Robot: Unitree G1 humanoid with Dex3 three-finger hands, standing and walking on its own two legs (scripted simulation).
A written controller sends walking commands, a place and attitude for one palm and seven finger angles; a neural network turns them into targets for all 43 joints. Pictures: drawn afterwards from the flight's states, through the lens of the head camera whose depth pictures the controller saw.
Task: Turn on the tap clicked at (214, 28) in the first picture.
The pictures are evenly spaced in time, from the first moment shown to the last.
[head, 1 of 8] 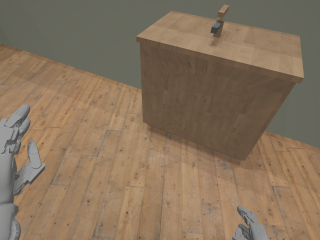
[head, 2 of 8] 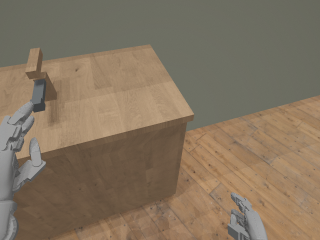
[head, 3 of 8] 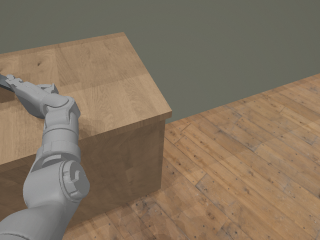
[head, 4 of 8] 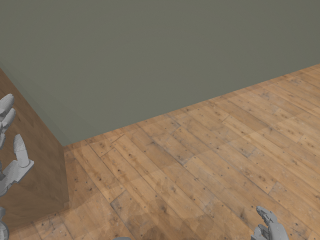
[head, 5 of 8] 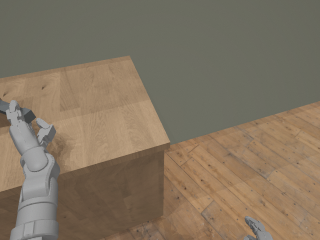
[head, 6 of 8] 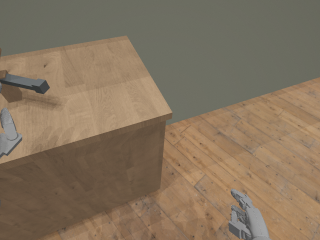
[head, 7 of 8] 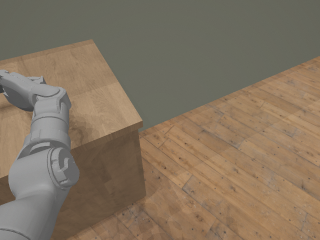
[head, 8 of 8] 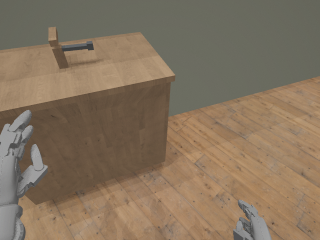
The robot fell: no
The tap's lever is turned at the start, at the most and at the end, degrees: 0 85 85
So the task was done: no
